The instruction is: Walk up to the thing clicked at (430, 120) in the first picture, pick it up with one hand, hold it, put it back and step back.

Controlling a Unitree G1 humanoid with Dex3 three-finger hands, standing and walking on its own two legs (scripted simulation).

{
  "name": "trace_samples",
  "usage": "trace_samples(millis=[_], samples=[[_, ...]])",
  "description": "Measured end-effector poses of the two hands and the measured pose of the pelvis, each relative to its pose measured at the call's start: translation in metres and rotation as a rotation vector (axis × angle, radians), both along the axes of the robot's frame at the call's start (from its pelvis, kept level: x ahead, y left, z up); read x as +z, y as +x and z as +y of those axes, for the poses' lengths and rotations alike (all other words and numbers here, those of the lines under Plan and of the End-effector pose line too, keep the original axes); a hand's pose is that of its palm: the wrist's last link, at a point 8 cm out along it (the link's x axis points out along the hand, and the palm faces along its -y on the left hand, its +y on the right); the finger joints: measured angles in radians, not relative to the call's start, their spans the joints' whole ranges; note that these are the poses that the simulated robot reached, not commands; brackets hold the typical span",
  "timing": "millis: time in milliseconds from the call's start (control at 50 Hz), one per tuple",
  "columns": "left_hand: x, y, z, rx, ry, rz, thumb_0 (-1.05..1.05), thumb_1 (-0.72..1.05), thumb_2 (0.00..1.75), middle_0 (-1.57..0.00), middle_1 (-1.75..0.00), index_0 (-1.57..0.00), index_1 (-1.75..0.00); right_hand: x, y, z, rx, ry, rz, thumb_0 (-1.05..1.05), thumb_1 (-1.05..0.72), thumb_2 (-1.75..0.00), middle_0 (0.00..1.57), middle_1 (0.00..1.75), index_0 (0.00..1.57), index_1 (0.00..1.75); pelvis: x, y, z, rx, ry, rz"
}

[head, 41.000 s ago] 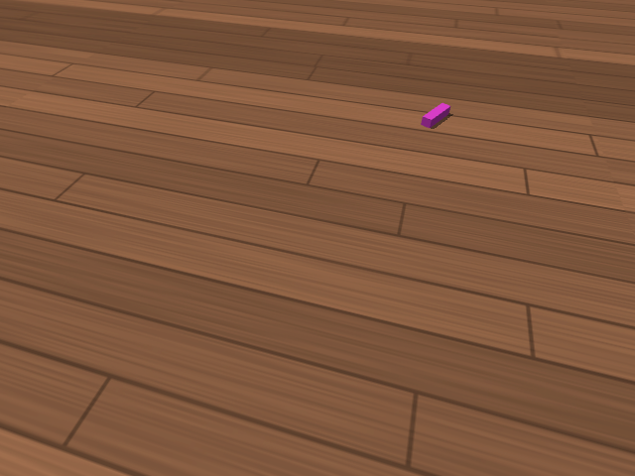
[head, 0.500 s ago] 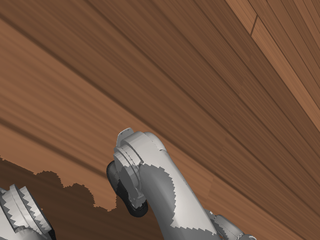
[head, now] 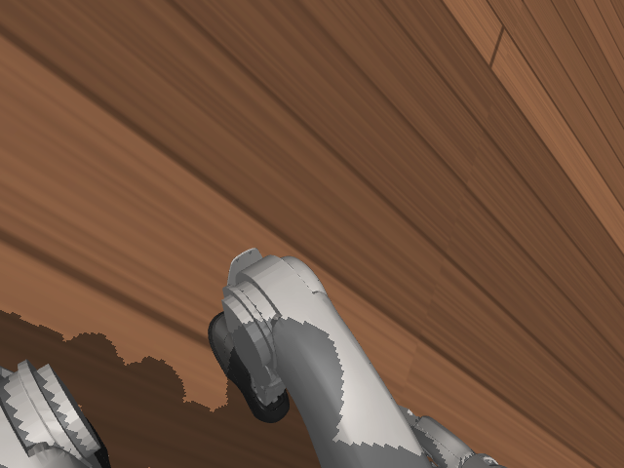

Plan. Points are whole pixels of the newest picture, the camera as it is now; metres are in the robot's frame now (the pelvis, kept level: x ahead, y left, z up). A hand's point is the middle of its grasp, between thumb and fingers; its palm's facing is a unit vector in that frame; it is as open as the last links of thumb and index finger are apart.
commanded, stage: close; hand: left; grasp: from above
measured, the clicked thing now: out of the picture +0.48 +0.35 -0.29
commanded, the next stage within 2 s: settle in 0.12 s
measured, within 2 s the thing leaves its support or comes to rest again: leaves its support in 0.54 s
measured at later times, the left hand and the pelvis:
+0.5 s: hand out of the picture +0.47 +0.33 -0.26, palm faces -0.41 -0.17 -0.90, open 9.4 cm; pelvis +0.00 +0.00 +0.00, yaw +0 degrees
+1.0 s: hand out of the picture +0.47 +0.35 -0.17, palm faces -0.41 -0.13 -0.90, open 9.2 cm; pelvis +0.00 +0.00 +0.01, yaw +4 degrees
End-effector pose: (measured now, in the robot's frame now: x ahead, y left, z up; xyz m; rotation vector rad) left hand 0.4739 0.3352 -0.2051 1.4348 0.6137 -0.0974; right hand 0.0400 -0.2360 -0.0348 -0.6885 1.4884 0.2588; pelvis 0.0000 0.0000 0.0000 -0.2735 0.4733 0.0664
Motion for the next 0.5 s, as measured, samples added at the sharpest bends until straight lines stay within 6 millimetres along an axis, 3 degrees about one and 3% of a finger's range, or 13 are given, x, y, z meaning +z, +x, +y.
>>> trace_samples(millis=[500], samples=[[0.0045, 0.0014, 0.0020, 0.010, -0.005, -0.009, 0.00, 0.09, 0.57, -0.60, -0.76, -0.63, -0.70, 0.0016, -0.0001, -0.0019, -0.012, -0.017, 0.000, 0.00, -0.91, -0.90, 0.20, 0.30, 0.20, 0.29, 0.0009, 0.0005, -0.0002, 0.000, 0.000, 0.011]])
